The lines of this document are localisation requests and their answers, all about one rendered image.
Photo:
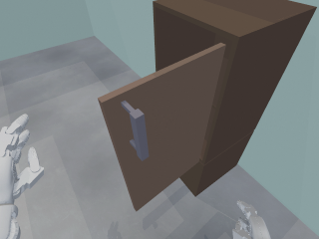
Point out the handle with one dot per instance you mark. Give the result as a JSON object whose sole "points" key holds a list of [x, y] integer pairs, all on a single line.
{"points": [[138, 122]]}

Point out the right robot hand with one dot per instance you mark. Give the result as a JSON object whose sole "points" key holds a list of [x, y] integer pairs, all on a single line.
{"points": [[254, 228]]}

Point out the cupboard door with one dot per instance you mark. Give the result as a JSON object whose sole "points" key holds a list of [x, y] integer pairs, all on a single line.
{"points": [[176, 102]]}

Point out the robot left forearm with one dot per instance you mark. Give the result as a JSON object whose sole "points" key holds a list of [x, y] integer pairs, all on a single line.
{"points": [[9, 227]]}

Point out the left robot hand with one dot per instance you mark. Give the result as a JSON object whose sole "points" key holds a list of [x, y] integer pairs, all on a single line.
{"points": [[12, 140]]}

